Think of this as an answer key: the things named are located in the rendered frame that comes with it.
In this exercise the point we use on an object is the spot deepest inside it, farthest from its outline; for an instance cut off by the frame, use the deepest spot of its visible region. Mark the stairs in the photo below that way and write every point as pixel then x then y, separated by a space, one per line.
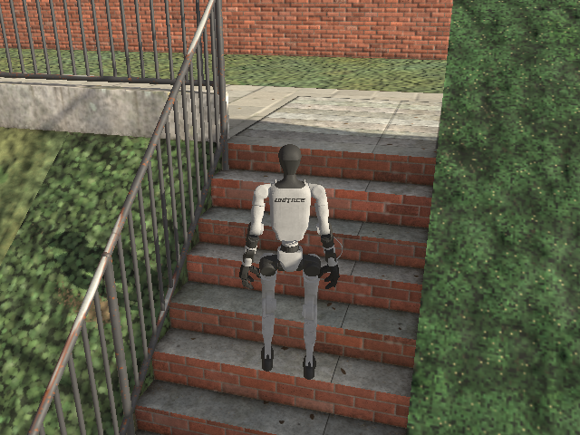
pixel 208 376

